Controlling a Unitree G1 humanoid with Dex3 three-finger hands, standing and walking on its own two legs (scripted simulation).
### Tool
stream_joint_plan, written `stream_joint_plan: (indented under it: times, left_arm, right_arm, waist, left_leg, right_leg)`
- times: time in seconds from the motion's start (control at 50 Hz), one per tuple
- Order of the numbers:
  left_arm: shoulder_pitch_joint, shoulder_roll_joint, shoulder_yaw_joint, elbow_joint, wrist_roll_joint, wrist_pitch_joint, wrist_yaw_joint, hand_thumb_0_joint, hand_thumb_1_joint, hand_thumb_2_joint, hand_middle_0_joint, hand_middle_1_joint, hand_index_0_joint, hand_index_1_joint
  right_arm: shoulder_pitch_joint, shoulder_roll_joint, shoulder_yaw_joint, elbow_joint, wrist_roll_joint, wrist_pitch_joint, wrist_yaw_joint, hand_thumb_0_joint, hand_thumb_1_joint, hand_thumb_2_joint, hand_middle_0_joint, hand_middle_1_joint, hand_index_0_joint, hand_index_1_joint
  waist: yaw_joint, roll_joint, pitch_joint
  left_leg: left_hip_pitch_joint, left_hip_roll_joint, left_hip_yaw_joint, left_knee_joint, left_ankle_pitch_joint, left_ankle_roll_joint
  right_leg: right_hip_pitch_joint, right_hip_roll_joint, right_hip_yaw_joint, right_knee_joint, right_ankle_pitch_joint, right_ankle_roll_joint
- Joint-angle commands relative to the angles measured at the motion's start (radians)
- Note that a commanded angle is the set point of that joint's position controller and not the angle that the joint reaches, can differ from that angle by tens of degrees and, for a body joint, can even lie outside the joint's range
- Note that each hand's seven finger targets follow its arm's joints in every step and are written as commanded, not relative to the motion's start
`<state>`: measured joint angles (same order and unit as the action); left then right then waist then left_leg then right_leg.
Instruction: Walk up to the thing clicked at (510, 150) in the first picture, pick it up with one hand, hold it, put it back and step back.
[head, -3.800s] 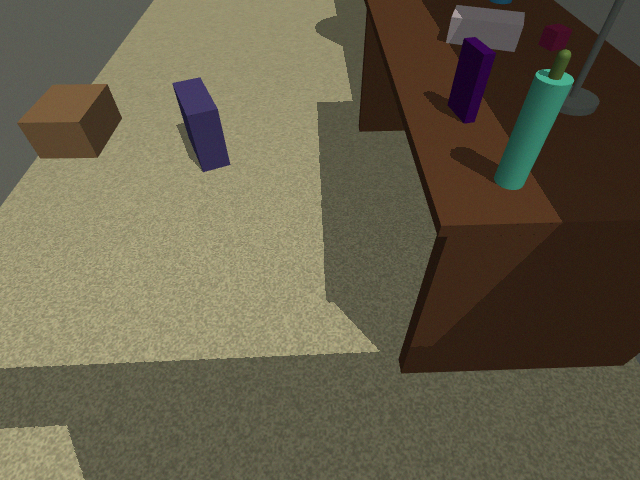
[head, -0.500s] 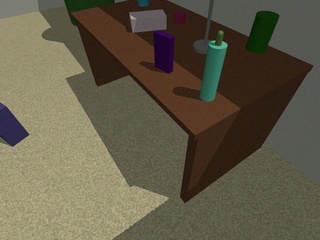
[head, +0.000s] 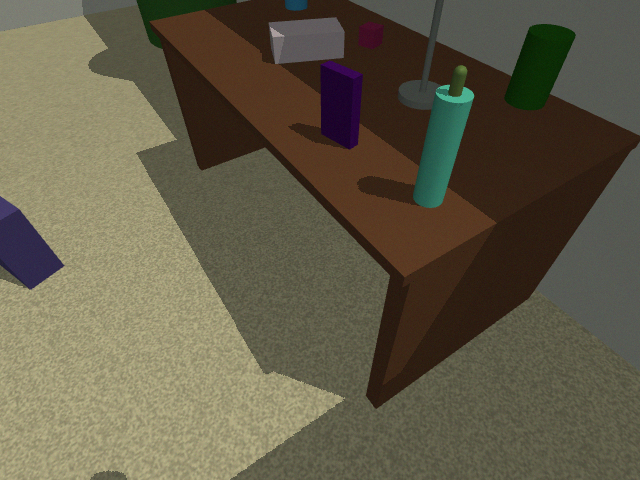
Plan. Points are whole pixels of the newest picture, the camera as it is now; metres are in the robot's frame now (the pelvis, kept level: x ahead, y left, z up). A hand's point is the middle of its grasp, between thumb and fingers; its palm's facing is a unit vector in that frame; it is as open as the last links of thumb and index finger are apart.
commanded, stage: walk up
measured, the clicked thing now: (442, 141) +0.68 -0.21 +0.06
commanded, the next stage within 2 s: stand in 0.42 s
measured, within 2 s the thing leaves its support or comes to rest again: neither
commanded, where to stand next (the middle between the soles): +0.03 -0.02 m, yaw +2 degrees
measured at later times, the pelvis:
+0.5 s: pelvis +0.01 +0.00 +0.00, yaw +0 degrees
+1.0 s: pelvis +0.00 +0.00 +0.00, yaw +1 degrees
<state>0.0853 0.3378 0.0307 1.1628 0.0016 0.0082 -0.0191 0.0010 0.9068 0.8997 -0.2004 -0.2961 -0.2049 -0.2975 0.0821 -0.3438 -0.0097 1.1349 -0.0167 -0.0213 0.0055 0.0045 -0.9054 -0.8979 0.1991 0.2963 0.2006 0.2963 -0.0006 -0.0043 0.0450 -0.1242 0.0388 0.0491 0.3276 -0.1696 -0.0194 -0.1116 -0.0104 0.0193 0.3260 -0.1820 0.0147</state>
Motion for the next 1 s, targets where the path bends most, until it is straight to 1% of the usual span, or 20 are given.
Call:
stream_joint_plan:
  times: [0.0,0.04,0.16,0.28,0.3,0.32,0.38,0.4,0.46,0.5,0.52,0.56,0.58,0.64,0.66,0.76,0.86,0.9,0.94,0.98]
  left_arm:
    - [-0.054,0.199,0.030,-0.056,0.004,-0.022,0.016,0.000,0.900,0.900,-0.200,-0.300,-0.200,-0.300]
    - [-0.050,0.202,0.028,-0.054,0.007,-0.023,0.016,0.000,0.900,0.900,-0.200,-0.300,-0.200,-0.300]
    - [-0.053,0.204,0.031,-0.058,0.008,-0.024,0.019,0.000,0.900,0.900,-0.200,-0.300,-0.200,-0.300]
    - [-0.052,0.205,0.031,-0.061,0.007,-0.025,0.021,0.000,0.900,0.900,-0.200,-0.300,-0.200,-0.300]
    - [-0.047,0.203,0.029,-0.064,0.007,-0.026,0.021,0.000,0.900,0.900,-0.200,-0.300,-0.200,-0.300]
    - [-0.056,0.206,0.031,-0.062,0.009,-0.026,0.022,0.000,0.900,0.900,-0.200,-0.300,-0.200,-0.300]
    - [-0.054,0.207,0.032,-0.067,0.010,-0.026,0.022,0.000,0.900,0.900,-0.200,-0.300,-0.200,-0.300]
    - [-0.049,0.216,0.024,-0.076,0.010,-0.035,0.025,0.000,0.900,0.900,-0.200,-0.300,-0.200,-0.300]
    - [-0.044,0.222,0.022,-0.080,0.007,-0.043,0.028,0.000,0.900,0.900,-0.200,-0.300,-0.200,-0.300]
    - [-0.047,0.222,0.020,-0.082,0.007,-0.043,0.029,0.000,0.900,0.900,-0.200,-0.300,-0.200,-0.300]
    - [-0.043,0.222,0.019,-0.084,0.006,-0.043,0.029,0.000,0.900,0.900,-0.200,-0.300,-0.200,-0.300]
    - [-0.044,0.220,0.015,-0.085,0.006,-0.041,0.030,0.000,0.900,0.900,-0.200,-0.300,-0.200,-0.300]
    - [-0.039,0.221,0.014,-0.086,0.006,-0.043,0.030,0.000,0.900,0.900,-0.200,-0.300,-0.200,-0.300]
    - [-0.050,0.225,0.014,-0.090,0.008,-0.041,0.031,0.000,0.900,0.900,-0.200,-0.300,-0.200,-0.300]
    - [-0.040,0.223,0.012,-0.090,0.008,-0.040,0.030,0.000,0.900,0.900,-0.200,-0.300,-0.200,-0.300]
    - [-0.032,0.226,0.010,-0.088,0.008,-0.042,0.029,0.000,0.900,0.900,-0.200,-0.300,-0.200,-0.300]
    - [-0.032,0.229,0.009,-0.094,0.009,-0.042,0.027,0.000,0.900,0.900,-0.200,-0.300,-0.200,-0.300]
    - [-0.032,0.236,0.010,-0.096,0.008,-0.043,0.028,0.000,0.900,0.900,-0.200,-0.300,-0.200,-0.300]
    - [-0.024,0.231,0.007,-0.095,0.007,-0.043,0.026,0.000,0.900,0.900,-0.200,-0.300,-0.200,-0.300]
    - [-0.024,0.233,0.008,-0.094,0.007,-0.042,0.028,0.000,0.900,0.900,-0.200,-0.300,-0.200,-0.300]
  right_arm:
    - [-0.050,-0.216,-0.042,-0.054,0.005,-0.027,-0.018,0.000,-0.900,-0.900,0.200,0.300,0.200,0.300]
    - [-0.056,-0.216,-0.043,-0.054,0.006,-0.026,-0.017,0.000,-0.900,-0.900,0.200,0.300,0.200,0.300]
    - [-0.052,-0.213,-0.043,-0.056,0.008,-0.024,-0.017,0.000,-0.900,-0.900,0.200,0.300,0.200,0.300]
    - [-0.055,-0.215,-0.044,-0.060,0.009,-0.021,-0.017,0.000,-0.900,-0.900,0.200,0.300,0.200,0.300]
    - [-0.055,-0.213,-0.041,-0.062,0.008,-0.021,-0.016,0.000,-0.900,-0.900,0.200,0.300,0.200,0.300]
    - [-0.053,-0.212,-0.043,-0.061,0.008,-0.020,-0.016,0.000,-0.900,-0.900,0.200,0.300,0.200,0.300]
    - [-0.048,-0.215,-0.045,-0.059,0.007,-0.019,-0.017,0.000,-0.900,-0.900,0.200,0.300,0.200,0.300]
    - [-0.055,-0.214,-0.040,-0.058,0.005,-0.013,-0.016,0.000,-0.900,-0.900,0.200,0.300,0.200,0.300]
    - [-0.046,-0.214,-0.039,-0.058,0.006,-0.012,-0.014,0.000,-0.900,-0.900,0.200,0.300,0.200,0.300]
    - [-0.044,-0.218,-0.040,-0.057,0.006,-0.010,-0.014,0.000,-0.900,-0.900,0.200,0.300,0.200,0.300]
    - [-0.043,-0.217,-0.038,-0.054,0.008,-0.010,-0.013,0.000,-0.900,-0.900,0.200,0.300,0.200,0.300]
    - [-0.044,-0.217,-0.037,-0.053,0.007,-0.007,-0.013,0.000,-0.900,-0.900,0.200,0.300,0.200,0.300]
    - [-0.043,-0.218,-0.037,-0.054,0.007,-0.007,-0.011,0.000,-0.900,-0.900,0.200,0.300,0.200,0.300]
    - [-0.036,-0.215,-0.036,-0.055,0.005,-0.004,-0.011,0.000,-0.900,-0.900,0.200,0.300,0.200,0.300]
    - [-0.043,-0.220,-0.037,-0.055,0.007,-0.004,-0.011,0.000,-0.900,-0.900,0.200,0.300,0.200,0.300]
    - [-0.038,-0.218,-0.036,-0.056,0.008,-0.005,-0.006,0.000,-0.900,-0.900,0.200,0.300,0.200,0.300]
    - [-0.034,-0.225,-0.037,-0.053,0.006,-0.006,-0.006,0.000,-0.900,-0.900,0.200,0.300,0.200,0.300]
    - [-0.026,-0.218,-0.036,-0.056,0.006,-0.006,-0.006,0.000,-0.900,-0.900,0.200,0.300,0.200,0.300]
    - [-0.031,-0.219,-0.035,-0.056,0.006,-0.008,-0.005,0.000,-0.900,-0.900,0.200,0.300,0.200,0.300]
    - [-0.027,-0.220,-0.036,-0.053,0.006,-0.007,-0.007,0.000,-0.900,-0.900,0.200,0.300,0.200,0.300]
  waist:
    - [-0.003,0.016,-0.074]
    - [-0.003,0.010,-0.090]
    - [-0.006,0.011,-0.097]
    - [-0.007,0.007,-0.084]
    - [-0.003,0.003,-0.093]
    - [-0.009,0.003,-0.090]
    - [-0.009,0.002,-0.111]
    - [-0.004,0.019,-0.094]
    - [-0.007,0.013,-0.121]
    - [-0.007,0.008,-0.120]
    - [-0.006,0.009,-0.119]
    - [-0.005,0.006,-0.091]
    - [-0.006,0.008,-0.102]
    - [-0.009,-0.001,-0.083]
    - [-0.004,0.009,-0.078]
    - [-0.005,0.000,-0.064]
    - [-0.004,0.010,-0.070]
    - [-0.010,0.006,-0.076]
    - [-0.005,0.009,-0.079]
    - [-0.005,0.004,-0.068]
  left_leg:
    - [0.030,0.114,-0.095,-0.062,0.104,0.036]
    - [0.049,0.115,-0.093,-0.058,0.113,0.040]
    - [0.053,0.110,-0.089,-0.049,0.136,0.035]
    - [0.059,0.106,-0.088,-0.046,0.150,0.034]
    - [0.062,0.105,-0.084,-0.039,0.151,0.036]
    - [0.051,0.104,-0.083,-0.041,0.152,0.033]
    - [0.065,0.108,-0.083,-0.038,0.158,0.035]
    - [0.058,0.109,-0.092,-0.039,0.190,0.030]
    - [0.081,0.112,-0.087,-0.029,0.236,0.032]
    - [0.081,0.111,-0.088,-0.030,0.239,0.032]
    - [0.089,0.112,-0.088,-0.031,0.232,0.031]
    - [0.068,0.108,-0.091,-0.045,0.192,0.028]
    - [0.078,0.112,-0.094,-0.041,0.200,0.030]
    - [0.059,0.106,-0.091,-0.052,0.153,0.029]
    - [0.059,0.106,-0.095,-0.055,0.138,0.029]
    - [0.052,0.107,-0.102,-0.065,0.104,0.032]
    - [0.053,0.107,-0.104,-0.061,0.083,0.033]
    - [0.053,0.105,-0.104,-0.063,0.101,0.033]
    - [0.058,0.106,-0.104,-0.059,0.109,0.036]
    - [0.054,0.104,-0.106,-0.061,0.106,0.032]
  right_leg:
    - [-0.005,-0.105,0.074,-0.050,0.117,-0.027]
    - [-0.003,-0.107,0.074,-0.048,0.132,-0.026]
    - [0.006,-0.107,0.069,-0.050,0.144,-0.027]
    - [-0.002,-0.104,0.065,-0.052,0.160,-0.026]
    - [0.003,-0.107,0.071,-0.056,0.171,-0.024]
    - [0.009,-0.106,0.066,-0.055,0.171,-0.025]
    - [0.021,-0.108,0.065,-0.051,0.177,-0.028]
    - [0.019,-0.119,0.067,-0.048,0.209,-0.026]
    - [0.040,-0.127,0.068,-0.040,0.276,-0.026]
    - [0.041,-0.127,0.065,-0.040,0.278,-0.025]
    - [0.039,-0.127,0.067,-0.044,0.273,-0.025]
    - [0.025,-0.123,0.064,-0.055,0.221,-0.023]
    - [0.031,-0.125,0.061,-0.052,0.224,-0.024]
    - [0.015,-0.124,0.064,-0.065,0.180,-0.025]
    - [0.011,-0.120,0.062,-0.063,0.164,-0.025]
    - [-0.002,-0.117,0.062,-0.068,0.115,-0.026]
    - [-0.006,-0.121,0.070,-0.072,0.101,-0.028]
    - [0.002,-0.123,0.071,-0.067,0.119,-0.031]
    - [0.001,-0.124,0.071,-0.066,0.134,-0.029]
    - [-0.007,-0.119,0.067,-0.066,0.114,-0.027]
